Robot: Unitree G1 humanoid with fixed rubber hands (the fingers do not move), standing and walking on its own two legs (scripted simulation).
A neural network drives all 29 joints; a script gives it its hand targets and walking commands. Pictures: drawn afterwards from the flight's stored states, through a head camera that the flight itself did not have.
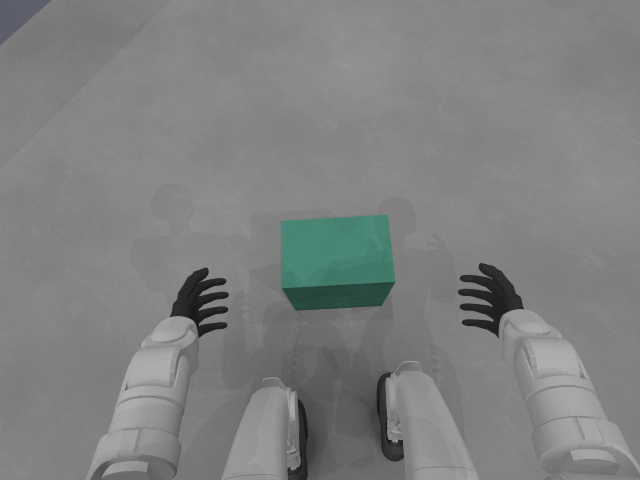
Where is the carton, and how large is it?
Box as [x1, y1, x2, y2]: [281, 214, 395, 310]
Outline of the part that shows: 387,214 281,221 282,289 295,310 381,305 395,281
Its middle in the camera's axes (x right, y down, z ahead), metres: +0.04 +0.06 +0.98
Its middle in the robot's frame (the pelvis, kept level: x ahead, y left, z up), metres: +0.51 -0.01 -0.54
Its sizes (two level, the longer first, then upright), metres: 0.243 0.156 0.285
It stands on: the floor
